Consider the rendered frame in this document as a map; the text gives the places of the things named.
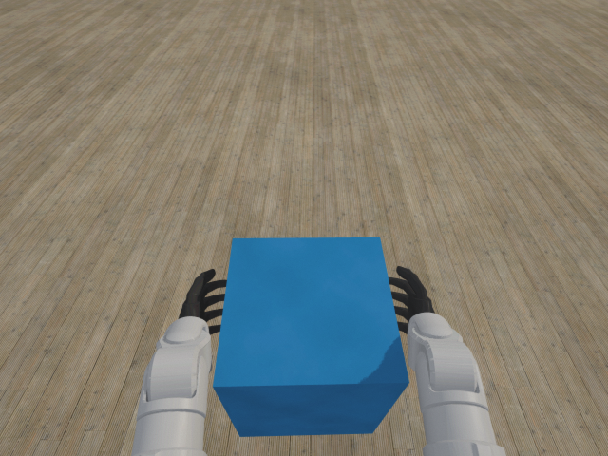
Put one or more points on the left robot forearm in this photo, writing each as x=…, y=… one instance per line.
x=173, y=402

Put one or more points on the carton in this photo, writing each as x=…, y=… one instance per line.
x=309, y=342

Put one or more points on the left robot hand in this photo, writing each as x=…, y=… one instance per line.
x=196, y=302

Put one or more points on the right robot hand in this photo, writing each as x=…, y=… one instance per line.
x=416, y=299

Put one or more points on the right robot forearm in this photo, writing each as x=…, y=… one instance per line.
x=451, y=392

